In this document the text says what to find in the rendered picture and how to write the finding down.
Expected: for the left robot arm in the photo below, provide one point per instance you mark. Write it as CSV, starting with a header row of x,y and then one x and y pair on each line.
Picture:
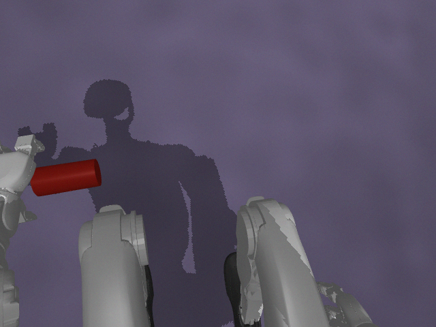
x,y
10,206

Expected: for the left robot hand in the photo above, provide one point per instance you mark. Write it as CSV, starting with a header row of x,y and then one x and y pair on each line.
x,y
17,169

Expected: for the right robot foot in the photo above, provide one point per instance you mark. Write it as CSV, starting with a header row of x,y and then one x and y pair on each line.
x,y
232,285

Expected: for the can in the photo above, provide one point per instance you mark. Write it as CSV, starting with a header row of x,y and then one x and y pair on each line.
x,y
65,177

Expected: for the right robot hand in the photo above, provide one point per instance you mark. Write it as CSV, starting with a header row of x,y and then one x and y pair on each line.
x,y
349,313

